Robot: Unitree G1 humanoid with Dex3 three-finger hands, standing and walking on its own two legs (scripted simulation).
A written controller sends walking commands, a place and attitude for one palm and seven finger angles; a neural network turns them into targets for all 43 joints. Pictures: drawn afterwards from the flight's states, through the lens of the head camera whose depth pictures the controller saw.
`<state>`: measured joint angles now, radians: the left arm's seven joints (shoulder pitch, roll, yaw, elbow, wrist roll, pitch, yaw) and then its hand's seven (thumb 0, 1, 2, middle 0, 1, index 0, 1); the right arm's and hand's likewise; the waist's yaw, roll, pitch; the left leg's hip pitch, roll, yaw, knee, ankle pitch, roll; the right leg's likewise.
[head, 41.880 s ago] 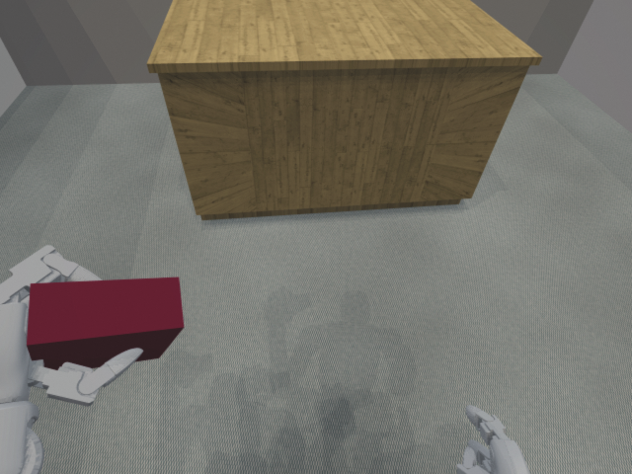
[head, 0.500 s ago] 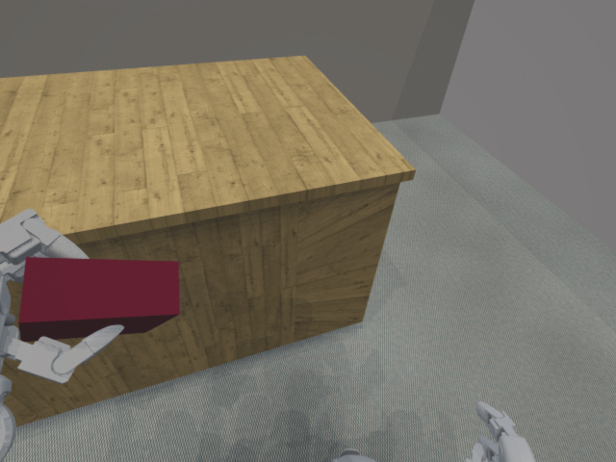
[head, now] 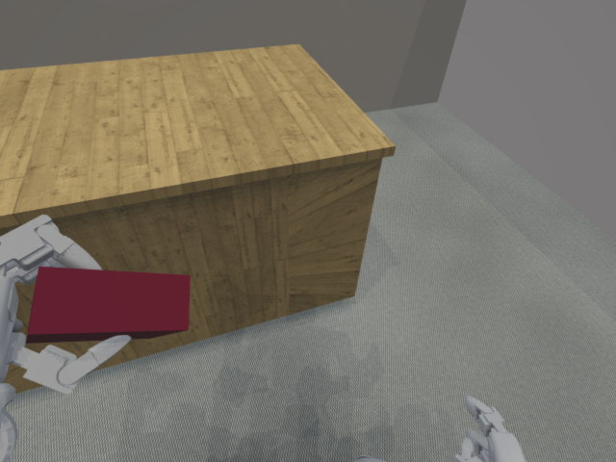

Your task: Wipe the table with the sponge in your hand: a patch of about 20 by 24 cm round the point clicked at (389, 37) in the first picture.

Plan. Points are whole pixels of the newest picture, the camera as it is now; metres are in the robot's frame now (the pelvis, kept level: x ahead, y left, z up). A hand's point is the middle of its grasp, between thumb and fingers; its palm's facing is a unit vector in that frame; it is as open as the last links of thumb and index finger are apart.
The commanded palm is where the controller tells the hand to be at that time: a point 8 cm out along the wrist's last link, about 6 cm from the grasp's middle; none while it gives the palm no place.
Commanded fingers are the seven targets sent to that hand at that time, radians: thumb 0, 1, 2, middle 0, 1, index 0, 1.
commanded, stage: stop stepping back and stand still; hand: left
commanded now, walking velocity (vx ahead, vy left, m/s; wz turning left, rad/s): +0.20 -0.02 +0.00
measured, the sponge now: (127, 310) +0.22 +0.19 +0.17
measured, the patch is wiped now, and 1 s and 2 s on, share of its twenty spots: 1.00 1.00 1.00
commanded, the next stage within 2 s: stand and wait in 0.34 s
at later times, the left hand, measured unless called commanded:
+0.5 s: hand (71, 286) +0.22 +0.23 +0.20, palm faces +0.45 -0.80 -0.40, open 9.4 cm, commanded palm +0.16 +0.27 +0.21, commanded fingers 0.00 0.10 1.30 -1.20 -1.60 -1.20 -1.60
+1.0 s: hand (65, 270) +0.24 +0.26 +0.19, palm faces +0.41 -0.84 -0.36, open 9.4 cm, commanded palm +0.19 +0.30 +0.21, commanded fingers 0.00 0.10 1.30 -1.20 -1.60 -1.20 -1.60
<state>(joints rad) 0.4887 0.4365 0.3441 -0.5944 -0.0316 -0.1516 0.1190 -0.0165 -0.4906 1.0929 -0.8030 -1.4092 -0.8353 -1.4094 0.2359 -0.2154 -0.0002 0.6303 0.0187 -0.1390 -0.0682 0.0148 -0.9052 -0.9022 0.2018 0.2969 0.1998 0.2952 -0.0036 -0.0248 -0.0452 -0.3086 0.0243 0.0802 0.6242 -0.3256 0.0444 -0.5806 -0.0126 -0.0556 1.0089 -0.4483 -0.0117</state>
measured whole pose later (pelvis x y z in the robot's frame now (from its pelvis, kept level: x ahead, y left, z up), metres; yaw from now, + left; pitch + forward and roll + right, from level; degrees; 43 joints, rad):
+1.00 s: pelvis +0.03 +0.02 +0.01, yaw +1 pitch -1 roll -1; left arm 0.45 0.37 0.33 -0.52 -0.05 -0.13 0.15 -0.02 -0.49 1.09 -0.80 -1.42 -0.83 -1.42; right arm 0.14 -0.18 0.03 0.59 0.02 -0.08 -0.05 0.01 -0.90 -0.90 0.20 0.30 0.20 0.30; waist 0.01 0.00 0.01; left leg -0.23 0.03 0.03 0.50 -0.26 -0.01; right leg -0.19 -0.03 0.00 0.46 -0.25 0.03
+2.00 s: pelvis +0.01 +0.02 +0.02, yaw +1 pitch -1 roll -1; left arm 0.45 0.35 0.31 -0.49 -0.04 -0.13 0.16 -0.02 -0.49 1.09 -0.80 -1.42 -0.83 -1.42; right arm 0.17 -0.20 0.02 0.62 0.01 -0.08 -0.07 0.01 -0.90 -0.90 0.20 0.30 0.20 0.30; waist 0.00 0.03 0.00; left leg -0.24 0.04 0.04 0.47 -0.21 0.00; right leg -0.21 -0.02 0.01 0.41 -0.19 0.04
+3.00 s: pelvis +0.02 +0.01 +0.02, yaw +1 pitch -1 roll -1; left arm 0.47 0.35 0.31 -0.49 -0.05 -0.12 0.15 -0.02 -0.49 1.09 -0.80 -1.42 -0.83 -1.42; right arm 0.18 -0.22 0.01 0.61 0.02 -0.06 -0.07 0.01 -0.90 -0.90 0.20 0.30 0.20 0.30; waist 0.00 0.04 0.00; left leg -0.23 0.04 0.03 0.47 -0.23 -0.01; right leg -0.20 -0.01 0.01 0.42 -0.21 0.03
